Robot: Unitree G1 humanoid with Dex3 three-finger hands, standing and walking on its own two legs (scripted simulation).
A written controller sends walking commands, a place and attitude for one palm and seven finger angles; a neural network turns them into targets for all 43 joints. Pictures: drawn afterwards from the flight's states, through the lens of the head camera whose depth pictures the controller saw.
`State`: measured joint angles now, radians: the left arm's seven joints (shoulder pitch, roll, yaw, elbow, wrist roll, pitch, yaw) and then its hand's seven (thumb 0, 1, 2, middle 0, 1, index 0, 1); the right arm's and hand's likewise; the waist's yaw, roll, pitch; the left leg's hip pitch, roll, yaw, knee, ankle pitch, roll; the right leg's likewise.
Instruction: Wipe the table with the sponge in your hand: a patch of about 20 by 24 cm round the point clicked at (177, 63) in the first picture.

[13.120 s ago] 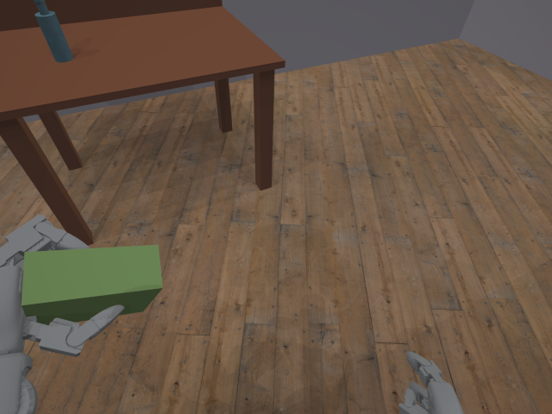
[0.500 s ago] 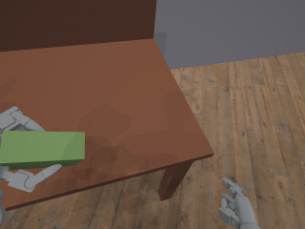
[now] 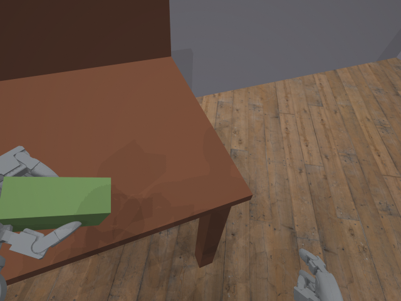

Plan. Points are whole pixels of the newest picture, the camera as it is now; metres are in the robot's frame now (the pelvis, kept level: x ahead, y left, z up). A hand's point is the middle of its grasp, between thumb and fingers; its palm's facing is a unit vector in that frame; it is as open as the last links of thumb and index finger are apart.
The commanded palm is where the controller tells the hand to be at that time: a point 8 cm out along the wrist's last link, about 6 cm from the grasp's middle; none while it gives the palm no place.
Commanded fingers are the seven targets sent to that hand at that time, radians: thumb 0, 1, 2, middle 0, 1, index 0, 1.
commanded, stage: come to a stop and stand still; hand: left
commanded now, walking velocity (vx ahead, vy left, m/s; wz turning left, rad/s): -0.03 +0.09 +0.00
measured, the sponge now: (75, 204) +0.22 +0.21 +0.14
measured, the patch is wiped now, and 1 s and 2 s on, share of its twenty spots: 0.00 0.00 0.00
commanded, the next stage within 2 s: look again from close up in 0.98 s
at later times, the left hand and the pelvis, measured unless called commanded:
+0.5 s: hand (41, 182) +0.25 +0.27 +0.15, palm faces +0.25 -0.91 -0.33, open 9.4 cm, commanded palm +0.19 +0.32 +0.18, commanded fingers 0.00 0.10 1.30 -1.20 -1.60 -1.20 -1.60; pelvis +0.02 +0.05 +0.00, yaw -3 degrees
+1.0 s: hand (11, 163) +0.28 +0.32 +0.16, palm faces +0.31 -0.87 -0.38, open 9.4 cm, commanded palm +0.21 +0.35 +0.18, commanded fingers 0.00 0.10 1.30 -1.20 -1.60 -1.20 -1.60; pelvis +0.04 +0.08 +0.00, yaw -3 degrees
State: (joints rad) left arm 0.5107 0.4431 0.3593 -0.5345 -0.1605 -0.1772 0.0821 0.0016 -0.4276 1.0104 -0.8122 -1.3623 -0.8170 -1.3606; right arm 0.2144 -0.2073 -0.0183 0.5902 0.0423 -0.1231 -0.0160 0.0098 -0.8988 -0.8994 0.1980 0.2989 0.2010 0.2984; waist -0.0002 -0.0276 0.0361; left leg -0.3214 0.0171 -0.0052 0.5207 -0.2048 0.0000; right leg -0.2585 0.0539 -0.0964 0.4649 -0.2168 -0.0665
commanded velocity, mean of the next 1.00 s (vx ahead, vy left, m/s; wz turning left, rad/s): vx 0.00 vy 0.00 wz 0.00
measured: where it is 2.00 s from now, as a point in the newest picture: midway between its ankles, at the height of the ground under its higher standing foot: outside the picture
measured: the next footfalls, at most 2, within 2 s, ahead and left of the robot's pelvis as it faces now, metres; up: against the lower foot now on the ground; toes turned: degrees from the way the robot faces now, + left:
none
